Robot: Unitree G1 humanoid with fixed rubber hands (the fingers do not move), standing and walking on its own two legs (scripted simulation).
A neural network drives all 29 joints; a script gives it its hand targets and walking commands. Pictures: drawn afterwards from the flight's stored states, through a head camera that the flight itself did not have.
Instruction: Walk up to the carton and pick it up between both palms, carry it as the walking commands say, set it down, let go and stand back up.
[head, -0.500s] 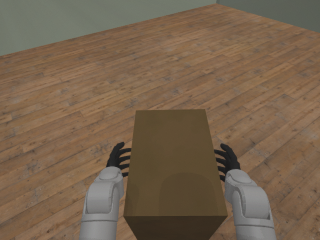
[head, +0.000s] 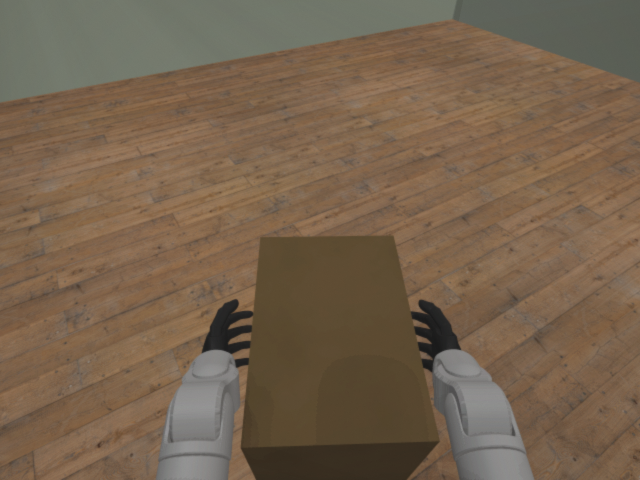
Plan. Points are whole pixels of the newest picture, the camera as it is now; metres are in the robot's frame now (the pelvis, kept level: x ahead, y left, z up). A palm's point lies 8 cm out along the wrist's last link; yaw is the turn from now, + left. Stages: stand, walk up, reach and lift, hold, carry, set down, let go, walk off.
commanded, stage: hold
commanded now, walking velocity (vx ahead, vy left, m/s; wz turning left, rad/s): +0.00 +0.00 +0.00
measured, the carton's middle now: (328, 366) +0.30 +0.04 -0.05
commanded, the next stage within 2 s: set down in 0.38 s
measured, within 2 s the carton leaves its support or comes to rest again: neither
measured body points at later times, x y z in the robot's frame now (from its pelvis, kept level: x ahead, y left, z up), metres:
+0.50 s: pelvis -0.02 -0.01 +0.00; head -0.08 +0.01 +0.44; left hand +0.28 +0.18 +0.04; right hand +0.31 -0.11 +0.04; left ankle +0.07 +0.09 -0.73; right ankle +0.01 -0.08 -0.73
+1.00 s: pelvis +0.00 -0.01 -0.01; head +0.05 +0.01 +0.43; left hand +0.30 +0.18 -0.05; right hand +0.34 -0.11 -0.04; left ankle +0.07 +0.09 -0.73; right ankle +0.01 -0.08 -0.73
